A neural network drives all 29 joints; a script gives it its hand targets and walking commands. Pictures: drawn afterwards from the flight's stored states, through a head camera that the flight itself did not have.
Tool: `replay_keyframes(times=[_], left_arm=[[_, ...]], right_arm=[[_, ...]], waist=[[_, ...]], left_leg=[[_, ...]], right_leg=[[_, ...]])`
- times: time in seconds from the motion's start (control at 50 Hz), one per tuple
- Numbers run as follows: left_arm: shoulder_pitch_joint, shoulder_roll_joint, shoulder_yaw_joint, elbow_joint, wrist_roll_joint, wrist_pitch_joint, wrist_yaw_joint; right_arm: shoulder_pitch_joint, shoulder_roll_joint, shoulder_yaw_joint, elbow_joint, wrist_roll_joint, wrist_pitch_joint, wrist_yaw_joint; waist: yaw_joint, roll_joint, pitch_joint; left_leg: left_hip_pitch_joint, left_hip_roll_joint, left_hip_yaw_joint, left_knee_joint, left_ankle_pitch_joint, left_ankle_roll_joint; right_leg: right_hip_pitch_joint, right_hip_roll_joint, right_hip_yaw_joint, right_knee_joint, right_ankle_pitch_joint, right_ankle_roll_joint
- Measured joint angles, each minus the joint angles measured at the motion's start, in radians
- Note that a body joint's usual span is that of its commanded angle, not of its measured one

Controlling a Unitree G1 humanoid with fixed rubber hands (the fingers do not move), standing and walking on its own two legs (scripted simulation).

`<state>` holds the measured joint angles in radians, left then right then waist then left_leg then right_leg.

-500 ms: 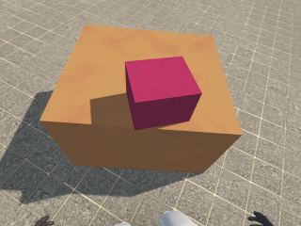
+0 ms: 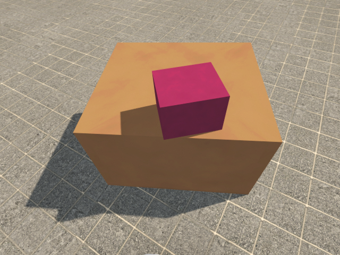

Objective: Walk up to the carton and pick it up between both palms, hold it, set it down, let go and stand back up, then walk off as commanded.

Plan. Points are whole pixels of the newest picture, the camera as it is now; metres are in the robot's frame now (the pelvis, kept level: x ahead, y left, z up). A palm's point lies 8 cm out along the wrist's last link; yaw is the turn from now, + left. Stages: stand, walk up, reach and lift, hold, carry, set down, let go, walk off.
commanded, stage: walk off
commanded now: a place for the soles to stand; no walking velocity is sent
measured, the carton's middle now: (187, 100) +0.71 -0.02 -0.12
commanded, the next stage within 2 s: stand in 0.48 s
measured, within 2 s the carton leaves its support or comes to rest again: neither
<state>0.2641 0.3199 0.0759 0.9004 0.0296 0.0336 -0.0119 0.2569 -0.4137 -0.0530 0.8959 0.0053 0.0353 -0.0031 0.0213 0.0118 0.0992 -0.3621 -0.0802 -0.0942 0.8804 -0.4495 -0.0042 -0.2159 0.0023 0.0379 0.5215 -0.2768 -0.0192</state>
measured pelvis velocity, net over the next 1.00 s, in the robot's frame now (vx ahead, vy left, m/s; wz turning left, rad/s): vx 0.00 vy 0.00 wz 0.02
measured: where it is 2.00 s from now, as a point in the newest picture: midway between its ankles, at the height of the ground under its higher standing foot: outside the picture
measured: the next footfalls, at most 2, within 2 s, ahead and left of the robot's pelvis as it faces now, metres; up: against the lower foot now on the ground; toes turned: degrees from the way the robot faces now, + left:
left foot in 0.08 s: +0.03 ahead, +0.12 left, +0.00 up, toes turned -2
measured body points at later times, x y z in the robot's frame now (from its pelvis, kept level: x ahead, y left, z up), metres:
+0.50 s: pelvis +0.01 +0.01 +0.00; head +0.03 +0.02 +0.45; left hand +0.11 +0.31 -0.13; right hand +0.13 -0.29 -0.10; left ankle -0.01 +0.12 -0.74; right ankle +0.01 -0.12 -0.74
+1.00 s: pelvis +0.00 +0.00 +0.01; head +0.02 +0.00 +0.46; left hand +0.08 +0.31 -0.12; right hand +0.08 -0.31 -0.12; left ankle -0.01 +0.12 -0.74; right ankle +0.01 -0.12 -0.74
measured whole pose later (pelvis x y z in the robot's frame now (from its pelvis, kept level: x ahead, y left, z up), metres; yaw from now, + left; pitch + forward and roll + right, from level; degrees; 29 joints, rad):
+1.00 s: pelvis +0.00 +0.00 +0.01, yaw +1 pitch -2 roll +0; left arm 0.08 0.36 0.00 1.14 0.01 -0.02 0.00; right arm 0.11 -0.36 -0.01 1.13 -0.01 -0.01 0.01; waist 0.00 -0.01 0.05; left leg -0.09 -0.01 -0.05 0.30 -0.17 -0.01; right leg -0.12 0.01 0.03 0.32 -0.17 -0.01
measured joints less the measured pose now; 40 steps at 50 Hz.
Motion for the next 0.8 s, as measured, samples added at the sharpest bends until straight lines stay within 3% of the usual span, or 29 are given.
replay_keyframes(times=[0.06, 0.1, 0.18, 0.24, 0.5, 0.8], left_arm=[[-0.037, 0.007, -0.013, -0.005, -0.005, -0.006, -0.005], [-0.065, 0.017, -0.020, 0.004, -0.014, -0.006, -0.004], [-0.091, 0.031, -0.015, 0.043, -0.027, -0.008, -0.003], [-0.108, 0.039, -0.008, 0.059, -0.030, -0.024, 0.001], [-0.144, 0.043, -0.031, 0.104, -0.028, -0.039, -0.004], [-0.187, 0.037, -0.069, 0.214, -0.025, -0.055, 0.008]], right_arm=[[0.002, 0.008, 0.007, 0.036, -0.013, -0.016, 0.000], [-0.013, 0.025, 0.011, 0.054, -0.025, -0.032, -0.006], [-0.028, 0.058, 0.042, 0.059, -0.037, -0.060, -0.002], [-0.051, 0.074, 0.055, 0.067, -0.036, -0.071, -0.003], [-0.152, 0.070, 0.051, 0.088, -0.023, -0.073, -0.004], [-0.171, 0.051, 0.042, 0.194, -0.012, -0.053, 0.007]], waist=[[-0.012, -0.011, -0.007], [-0.017, -0.038, 0.001], [-0.031, -0.067, -0.022], [-0.028, -0.072, -0.022], [-0.014, -0.048, -0.064], [-0.023, -0.014, -0.043]], left_leg=[[0.122, 0.042, 0.044, -0.269, 0.030, 0.015], [0.157, 0.033, 0.056, -0.368, 0.178, 0.023], [0.139, 0.038, 0.061, -0.337, 0.152, 0.032], [0.139, 0.055, 0.061, -0.321, 0.132, 0.024], [0.180, 0.073, 0.077, -0.403, 0.164, 0.014], [0.267, 0.066, 0.046, -0.562, 0.258, 0.001]], right_leg=[[-0.017, -0.009, -0.019, 0.025, -0.013, 0.012], [-0.036, -0.025, -0.015, 0.065, -0.032, 0.027], [-0.045, -0.001, 0.015, 0.085, -0.119, 0.006], [-0.018, 0.010, 0.010, 0.018, 0.021, 0.020], [0.014, 0.025, 0.026, -0.056, 0.023, 0.019], [0.100, 0.011, -0.002, -0.190, 0.092, 0.017]])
